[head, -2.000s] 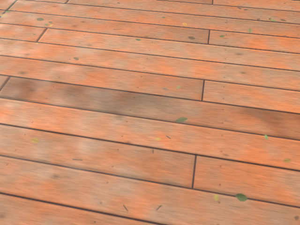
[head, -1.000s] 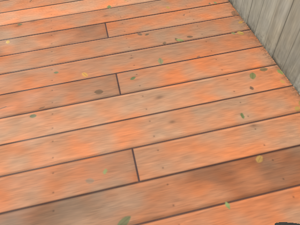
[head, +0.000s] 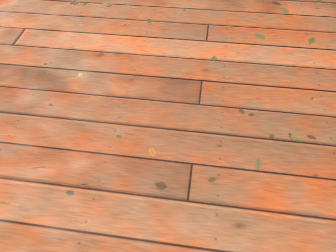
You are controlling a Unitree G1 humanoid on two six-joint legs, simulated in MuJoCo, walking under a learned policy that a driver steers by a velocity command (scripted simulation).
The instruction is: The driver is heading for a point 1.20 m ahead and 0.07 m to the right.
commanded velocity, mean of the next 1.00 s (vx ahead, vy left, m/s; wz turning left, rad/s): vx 0.50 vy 0.00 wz -0.06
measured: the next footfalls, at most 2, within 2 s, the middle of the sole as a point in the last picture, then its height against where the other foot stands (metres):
left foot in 0.20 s outside the picture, level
right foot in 0.74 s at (202, 223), level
